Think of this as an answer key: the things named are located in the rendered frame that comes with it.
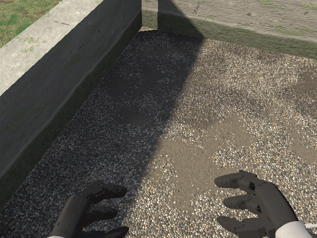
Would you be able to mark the left robot hand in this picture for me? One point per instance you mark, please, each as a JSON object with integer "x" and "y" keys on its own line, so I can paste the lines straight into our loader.
{"x": 80, "y": 211}

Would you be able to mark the right robot hand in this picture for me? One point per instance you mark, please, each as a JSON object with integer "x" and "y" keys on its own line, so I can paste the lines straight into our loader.
{"x": 263, "y": 199}

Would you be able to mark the robot right forearm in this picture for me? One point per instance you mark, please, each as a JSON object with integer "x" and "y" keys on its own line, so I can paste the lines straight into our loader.
{"x": 294, "y": 229}

